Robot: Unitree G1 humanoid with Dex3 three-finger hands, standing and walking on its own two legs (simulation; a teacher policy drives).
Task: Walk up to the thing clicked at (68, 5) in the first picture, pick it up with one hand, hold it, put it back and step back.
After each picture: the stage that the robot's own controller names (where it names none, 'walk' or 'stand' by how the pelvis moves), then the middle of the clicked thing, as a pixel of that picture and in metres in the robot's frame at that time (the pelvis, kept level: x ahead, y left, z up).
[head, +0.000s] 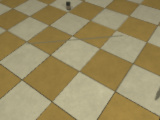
stand; (68, 5) +2.23 +0.28 -0.72
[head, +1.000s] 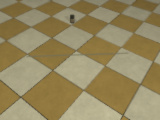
walk; (72, 18) +2.09 +0.17 -0.70
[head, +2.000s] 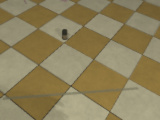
walk; (64, 34) +1.45 +0.15 -0.72
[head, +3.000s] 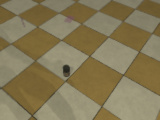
walk; (66, 70) +0.93 +0.17 -0.71
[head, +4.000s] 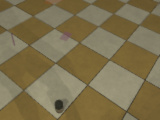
walk; (59, 106) +0.58 +0.18 -0.71
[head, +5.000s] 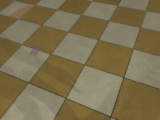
stand; out of the picture +0.38 +0.41 -0.70
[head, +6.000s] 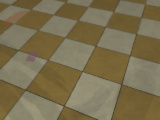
stand; out of the picture +0.34 +0.38 -0.72
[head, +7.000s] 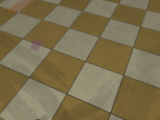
stand; out of the picture +0.41 +0.36 -0.72
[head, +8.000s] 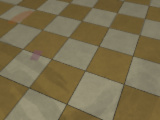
stand; out of the picture +0.37 +0.37 -0.72
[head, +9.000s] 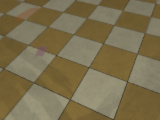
stand; out of the picture +0.41 +0.37 -0.73
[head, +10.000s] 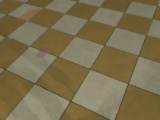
stand; out of the picture +0.41 +0.37 -0.73
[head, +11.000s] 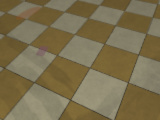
stand; out of the picture +0.41 +0.36 -0.73
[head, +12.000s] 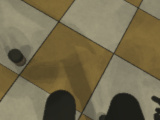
go down; (17, 58) +0.48 +0.38 -0.43
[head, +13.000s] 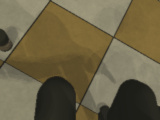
go down; (1, 40) +0.49 +0.40 -0.30
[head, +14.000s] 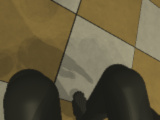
close in; out of the picture +0.46 +0.44 -0.24
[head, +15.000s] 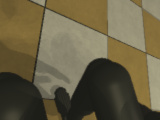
approach; out of the picture +0.44 +0.46 -0.23
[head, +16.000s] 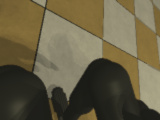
approach; out of the picture +0.44 +0.46 -0.23
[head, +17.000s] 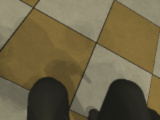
lift; out of the picture +0.47 +0.42 -0.29
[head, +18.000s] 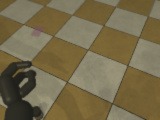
approach; (37, 113) +0.45 +0.35 -0.63
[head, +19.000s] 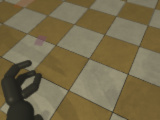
approach; out of the picture +0.43 +0.36 -0.68
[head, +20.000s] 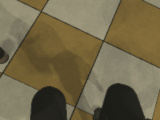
approach; out of the picture +0.49 +0.39 -0.37
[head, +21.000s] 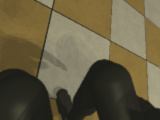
lift; out of the picture +0.46 +0.44 -0.23
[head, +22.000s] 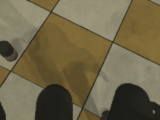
approach; (7, 51) +0.50 +0.39 -0.33
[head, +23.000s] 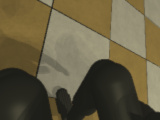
lift; out of the picture +0.45 +0.45 -0.24
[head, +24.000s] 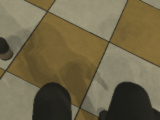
approach; (2, 49) +0.51 +0.40 -0.31
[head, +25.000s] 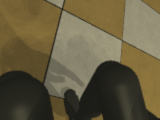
lift; out of the picture +0.46 +0.45 -0.23
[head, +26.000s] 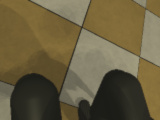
approach; out of the picture +0.47 +0.44 -0.26
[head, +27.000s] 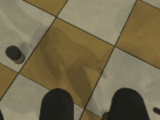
lift; (16, 55) +0.51 +0.38 -0.39
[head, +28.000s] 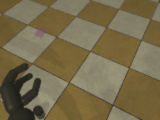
approach; (39, 112) +0.46 +0.35 -0.66
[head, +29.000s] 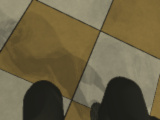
approach; out of the picture +0.51 +0.40 -0.32
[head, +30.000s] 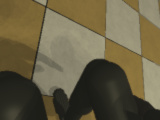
hold; out of the picture +0.46 +0.45 -0.24
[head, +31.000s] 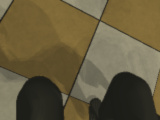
close; out of the picture +0.49 +0.41 -0.28
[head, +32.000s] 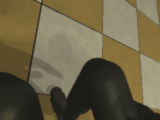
lift; out of the picture +0.46 +0.46 -0.24
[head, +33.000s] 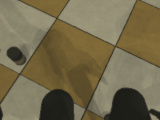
hold; (17, 56) +0.51 +0.38 -0.37
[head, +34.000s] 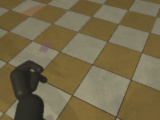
hold; out of the picture +0.46 +0.35 -0.68
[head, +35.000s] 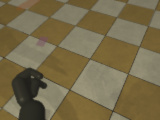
hold; (40, 119) +0.46 +0.36 -0.69
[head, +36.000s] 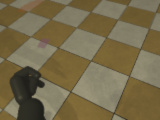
hold; out of the picture +0.46 +0.36 -0.69
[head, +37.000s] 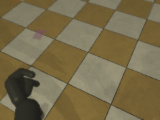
lower; (38, 113) +0.47 +0.36 -0.67
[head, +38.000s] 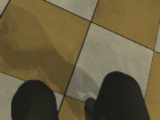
lower; out of the picture +0.51 +0.41 -0.30
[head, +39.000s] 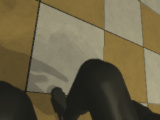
lower; out of the picture +0.48 +0.46 -0.24
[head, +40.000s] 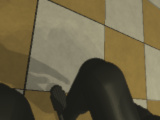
lower; out of the picture +0.48 +0.47 -0.24
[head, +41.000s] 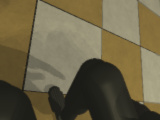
open; out of the picture +0.48 +0.49 -0.24
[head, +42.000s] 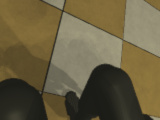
stand; out of the picture +0.52 +0.53 -0.28
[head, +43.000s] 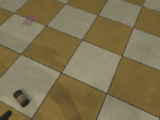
stand; (21, 98) +0.53 +0.43 -0.64
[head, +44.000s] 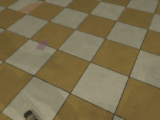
stand; (31, 118) +0.51 +0.44 -0.69
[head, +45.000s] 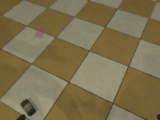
withdraw; (28, 107) +0.52 +0.44 -0.67
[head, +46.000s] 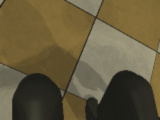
close in; out of the picture +0.53 +0.52 -0.28
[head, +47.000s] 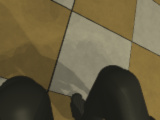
approach; out of the picture +0.49 +0.56 -0.27
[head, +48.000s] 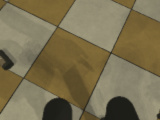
withdraw; (3, 59) +0.54 +0.48 -0.48
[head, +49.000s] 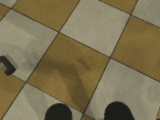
rise; (5, 65) +0.53 +0.48 -0.52
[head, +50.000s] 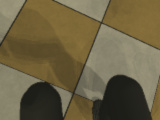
stand; out of the picture +0.53 +0.52 -0.34
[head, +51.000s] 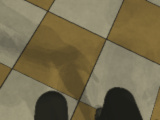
rise; out of the picture +0.52 +0.51 -0.44
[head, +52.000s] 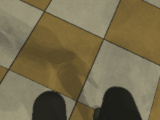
lower; out of the picture +0.52 +0.52 -0.43
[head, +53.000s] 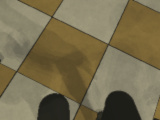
rise; out of the picture +0.52 +0.51 -0.46
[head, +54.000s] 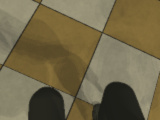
stand; out of the picture +0.51 +0.53 -0.41
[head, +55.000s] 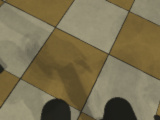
stand; out of the picture +0.51 +0.52 -0.48
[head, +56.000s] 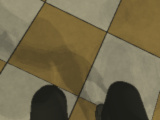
lower; out of the picture +0.51 +0.53 -0.39
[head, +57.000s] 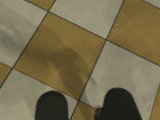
rise; out of the picture +0.50 +0.53 -0.45
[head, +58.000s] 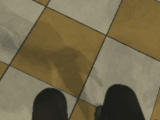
stand; out of the picture +0.50 +0.54 -0.42
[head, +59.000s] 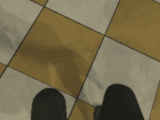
lower; out of the picture +0.50 +0.54 -0.42
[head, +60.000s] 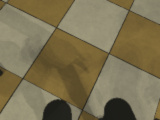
stand; out of the picture +0.49 +0.53 -0.50
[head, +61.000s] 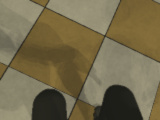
stand; out of the picture +0.49 +0.55 -0.43
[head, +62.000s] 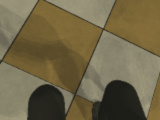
lower; out of the picture +0.48 +0.56 -0.40
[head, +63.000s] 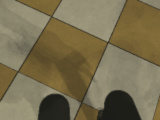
walk; out of the picture +0.48 +0.55 -0.47
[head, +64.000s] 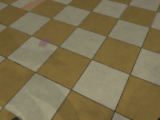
stand; out of the picture +0.45 +0.54 -0.69
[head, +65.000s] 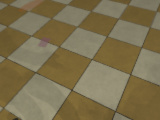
stand; out of the picture +0.44 +0.53 -0.69
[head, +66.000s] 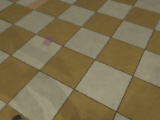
stand; out of the picture +0.44 +0.53 -0.71
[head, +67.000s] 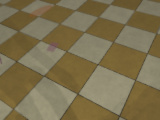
stand; out of the picture +0.44 +0.54 -0.75
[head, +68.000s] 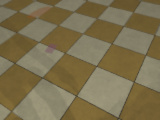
stand; out of the picture +0.43 +0.54 -0.75
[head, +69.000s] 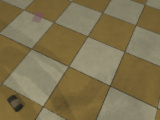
walk; (15, 103) +0.47 +0.50 -0.74
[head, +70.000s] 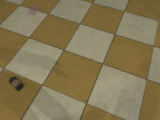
walk; (16, 83) +0.63 +0.61 -0.72
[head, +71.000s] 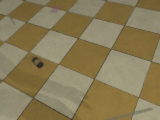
stand; (37, 62) +1.00 +0.63 -0.73
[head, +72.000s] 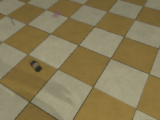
stand; (35, 66) +1.01 +0.55 -0.74
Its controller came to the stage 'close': yes
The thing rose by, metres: 0.01
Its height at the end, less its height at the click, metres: -0.02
